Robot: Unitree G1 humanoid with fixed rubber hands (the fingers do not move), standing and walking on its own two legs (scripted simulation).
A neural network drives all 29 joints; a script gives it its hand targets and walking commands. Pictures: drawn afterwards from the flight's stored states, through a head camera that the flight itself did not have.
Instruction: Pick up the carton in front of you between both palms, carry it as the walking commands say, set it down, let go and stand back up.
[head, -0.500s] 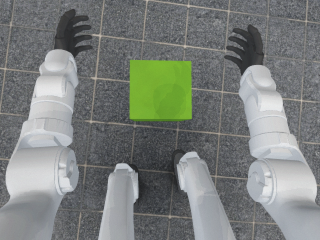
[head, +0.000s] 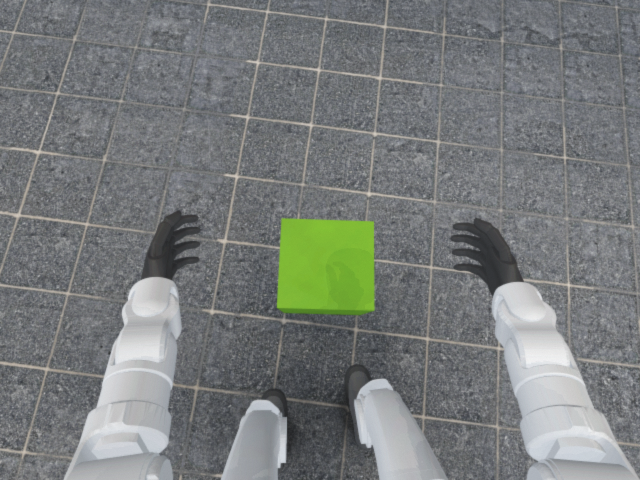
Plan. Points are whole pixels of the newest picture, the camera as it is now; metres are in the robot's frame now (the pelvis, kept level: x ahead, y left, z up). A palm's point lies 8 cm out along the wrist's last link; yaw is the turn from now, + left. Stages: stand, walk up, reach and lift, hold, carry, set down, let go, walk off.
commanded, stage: let go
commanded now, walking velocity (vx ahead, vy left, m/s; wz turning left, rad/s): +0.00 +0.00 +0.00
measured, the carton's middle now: (324, 271) +0.43 -0.04 -0.58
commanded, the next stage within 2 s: stand in 0.96 s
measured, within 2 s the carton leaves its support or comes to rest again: neither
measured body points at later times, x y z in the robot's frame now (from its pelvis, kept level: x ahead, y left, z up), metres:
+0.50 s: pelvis +0.05 +0.01 +0.07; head +0.10 +0.02 +0.51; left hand +0.25 +0.24 -0.02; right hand +0.21 -0.23 -0.01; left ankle +0.01 +0.13 -0.67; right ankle +0.05 -0.11 -0.67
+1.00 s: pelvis +0.05 +0.01 +0.06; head +0.05 +0.01 +0.51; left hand +0.22 +0.24 -0.02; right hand +0.22 -0.24 -0.01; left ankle +0.01 +0.13 -0.67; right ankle +0.05 -0.11 -0.67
